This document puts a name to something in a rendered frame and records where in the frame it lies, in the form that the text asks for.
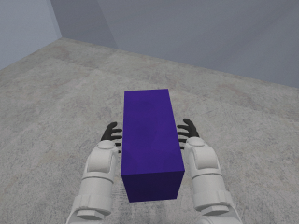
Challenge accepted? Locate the robot right hand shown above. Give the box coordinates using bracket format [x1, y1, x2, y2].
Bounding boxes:
[177, 118, 200, 150]

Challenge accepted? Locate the robot left hand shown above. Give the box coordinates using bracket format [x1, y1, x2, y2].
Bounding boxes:
[100, 121, 122, 153]

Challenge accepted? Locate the left robot forearm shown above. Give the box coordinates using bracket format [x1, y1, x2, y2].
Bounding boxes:
[65, 140, 119, 224]

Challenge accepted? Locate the right robot forearm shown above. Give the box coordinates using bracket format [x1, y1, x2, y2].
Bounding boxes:
[184, 136, 243, 224]

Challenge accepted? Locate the carton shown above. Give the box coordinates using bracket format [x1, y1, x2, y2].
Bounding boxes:
[121, 89, 185, 203]

